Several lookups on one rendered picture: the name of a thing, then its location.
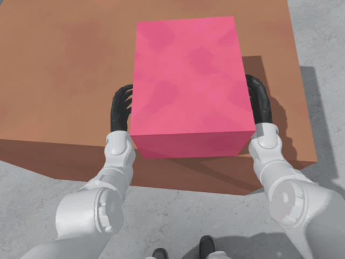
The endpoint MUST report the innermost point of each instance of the left robot upper arm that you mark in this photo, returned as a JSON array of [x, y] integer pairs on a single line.
[[86, 221]]

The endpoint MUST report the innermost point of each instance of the carton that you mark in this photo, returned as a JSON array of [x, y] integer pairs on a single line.
[[190, 96]]

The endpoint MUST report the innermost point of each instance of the pedestal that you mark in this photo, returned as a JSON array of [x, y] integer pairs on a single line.
[[62, 61]]

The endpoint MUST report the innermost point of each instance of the robot foot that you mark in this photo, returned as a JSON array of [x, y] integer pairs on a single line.
[[159, 253], [206, 247]]

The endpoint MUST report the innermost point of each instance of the robot left hand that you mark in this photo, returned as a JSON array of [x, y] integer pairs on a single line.
[[119, 111]]

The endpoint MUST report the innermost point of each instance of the right robot upper arm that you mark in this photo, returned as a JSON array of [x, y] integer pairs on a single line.
[[312, 217]]

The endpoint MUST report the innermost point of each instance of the left robot foot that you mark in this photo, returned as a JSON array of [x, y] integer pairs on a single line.
[[159, 253]]

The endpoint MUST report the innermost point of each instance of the right robot forearm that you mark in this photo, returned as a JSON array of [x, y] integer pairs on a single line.
[[269, 164]]

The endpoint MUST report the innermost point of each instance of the left robot forearm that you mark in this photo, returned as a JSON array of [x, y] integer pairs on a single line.
[[117, 172]]

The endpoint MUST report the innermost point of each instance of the right robot foot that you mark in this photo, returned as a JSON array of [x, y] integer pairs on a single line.
[[206, 247]]

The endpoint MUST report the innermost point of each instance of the robot right hand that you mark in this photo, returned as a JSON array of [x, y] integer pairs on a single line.
[[260, 102]]

